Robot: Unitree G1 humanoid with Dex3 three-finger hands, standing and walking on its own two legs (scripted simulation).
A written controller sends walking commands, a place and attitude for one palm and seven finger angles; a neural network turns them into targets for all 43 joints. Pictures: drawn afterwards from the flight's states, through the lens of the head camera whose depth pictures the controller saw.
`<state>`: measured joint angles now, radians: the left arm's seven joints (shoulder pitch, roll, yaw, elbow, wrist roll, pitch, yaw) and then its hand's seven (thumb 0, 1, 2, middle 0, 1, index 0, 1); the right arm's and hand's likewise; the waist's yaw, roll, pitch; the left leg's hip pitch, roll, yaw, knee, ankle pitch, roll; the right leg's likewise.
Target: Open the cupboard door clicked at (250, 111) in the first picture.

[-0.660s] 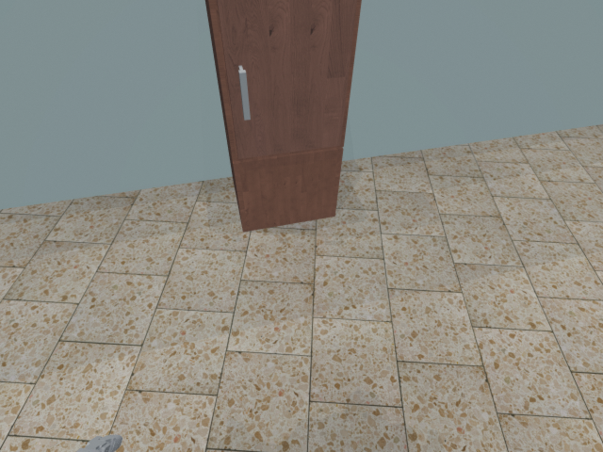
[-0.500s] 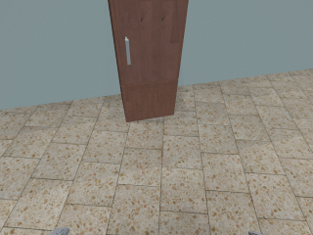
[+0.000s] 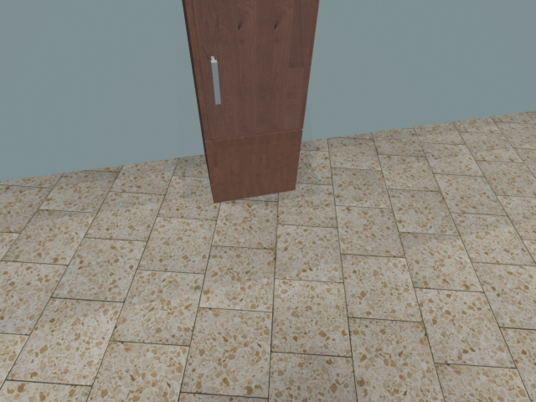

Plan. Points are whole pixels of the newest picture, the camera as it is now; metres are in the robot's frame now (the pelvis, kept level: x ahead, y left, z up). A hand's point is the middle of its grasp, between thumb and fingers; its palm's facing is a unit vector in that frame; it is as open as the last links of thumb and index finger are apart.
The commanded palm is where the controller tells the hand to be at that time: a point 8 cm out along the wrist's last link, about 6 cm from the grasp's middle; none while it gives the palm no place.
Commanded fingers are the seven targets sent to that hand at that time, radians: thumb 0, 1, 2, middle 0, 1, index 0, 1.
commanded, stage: stand and wait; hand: left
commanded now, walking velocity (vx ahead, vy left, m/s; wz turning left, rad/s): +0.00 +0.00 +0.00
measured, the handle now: (215, 80) +1.13 +0.25 -0.09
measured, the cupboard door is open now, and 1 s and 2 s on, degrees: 0 0 0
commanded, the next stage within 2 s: look at it before walking up in 0.16 s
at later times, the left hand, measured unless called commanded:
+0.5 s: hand out of the picture +0.07 +0.24 -0.16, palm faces -0.04 -0.94 -0.33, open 7.4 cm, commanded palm none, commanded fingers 0.00 0.90 0.90 -0.20 -0.30 -0.20 -0.30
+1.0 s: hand out of the picture +0.08 +0.24 -0.16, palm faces -0.04 -0.95 -0.32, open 7.4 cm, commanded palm none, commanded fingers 0.00 0.90 0.90 -0.20 -0.30 -0.20 -0.30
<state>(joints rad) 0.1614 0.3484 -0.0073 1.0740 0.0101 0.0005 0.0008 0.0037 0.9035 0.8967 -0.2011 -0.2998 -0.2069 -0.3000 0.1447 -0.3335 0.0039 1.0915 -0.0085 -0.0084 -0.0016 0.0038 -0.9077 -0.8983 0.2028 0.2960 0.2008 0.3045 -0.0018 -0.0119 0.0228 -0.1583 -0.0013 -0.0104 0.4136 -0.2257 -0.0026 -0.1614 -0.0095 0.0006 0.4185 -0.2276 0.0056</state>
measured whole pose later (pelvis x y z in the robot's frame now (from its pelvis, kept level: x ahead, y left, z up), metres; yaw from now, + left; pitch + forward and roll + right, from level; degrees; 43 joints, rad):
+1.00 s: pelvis +0.01 +0.00 +0.00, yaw -2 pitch -1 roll +0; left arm 0.18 0.32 0.00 1.08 0.02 0.01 0.01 0.00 0.90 0.90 -0.20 -0.30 -0.21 -0.30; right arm 0.13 -0.31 0.00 1.10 -0.01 -0.01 -0.01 0.00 -0.91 -0.90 0.20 0.30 0.20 0.30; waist 0.01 -0.01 0.00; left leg -0.13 0.01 0.02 0.40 -0.24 -0.01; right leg -0.16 0.01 0.03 0.42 -0.23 0.00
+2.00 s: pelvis +0.37 -0.05 +0.00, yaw -30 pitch -2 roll -2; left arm 0.28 0.22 0.10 0.99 0.03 0.01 -0.01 0.00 0.91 0.90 -0.19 -0.30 -0.20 -0.30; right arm 0.25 -0.16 -0.04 1.01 -0.01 -0.09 -0.04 -0.02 -0.95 -0.90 0.20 0.30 0.20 0.30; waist 0.02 -0.05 0.03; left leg -0.20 0.05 0.27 0.47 -0.25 0.09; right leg -0.59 -0.05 -0.02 1.28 -0.24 0.01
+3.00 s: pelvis +0.49 -0.11 +0.00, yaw -28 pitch +1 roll -2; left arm 0.17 0.25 0.09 0.95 0.01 0.05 0.02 0.00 0.91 0.90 -0.20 -0.30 -0.20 -0.30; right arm 0.23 -0.19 -0.05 0.95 -0.02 0.01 -0.01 0.00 -0.91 -0.90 0.20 0.30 0.20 0.30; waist -0.02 -0.02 0.06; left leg -0.31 0.00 0.04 0.48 -0.20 0.05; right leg -0.48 -0.07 -0.02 1.08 -0.40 0.08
